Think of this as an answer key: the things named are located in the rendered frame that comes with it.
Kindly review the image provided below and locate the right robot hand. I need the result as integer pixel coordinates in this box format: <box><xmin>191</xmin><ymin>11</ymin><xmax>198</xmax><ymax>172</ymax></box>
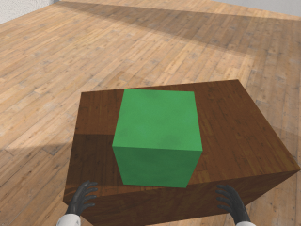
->
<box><xmin>215</xmin><ymin>185</ymin><xmax>251</xmax><ymax>226</ymax></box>

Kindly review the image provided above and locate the carton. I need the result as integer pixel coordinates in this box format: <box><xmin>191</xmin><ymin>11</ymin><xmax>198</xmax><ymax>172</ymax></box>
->
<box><xmin>112</xmin><ymin>89</ymin><xmax>203</xmax><ymax>188</ymax></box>

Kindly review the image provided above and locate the left robot hand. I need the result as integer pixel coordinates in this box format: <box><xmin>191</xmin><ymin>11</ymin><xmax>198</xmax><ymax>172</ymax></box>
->
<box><xmin>65</xmin><ymin>180</ymin><xmax>98</xmax><ymax>217</ymax></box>

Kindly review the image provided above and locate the pedestal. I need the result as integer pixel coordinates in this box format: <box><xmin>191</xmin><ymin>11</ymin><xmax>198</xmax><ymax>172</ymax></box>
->
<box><xmin>63</xmin><ymin>79</ymin><xmax>301</xmax><ymax>226</ymax></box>

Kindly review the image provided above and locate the left robot forearm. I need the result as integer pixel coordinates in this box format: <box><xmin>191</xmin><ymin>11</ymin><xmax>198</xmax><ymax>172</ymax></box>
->
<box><xmin>56</xmin><ymin>214</ymin><xmax>81</xmax><ymax>226</ymax></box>

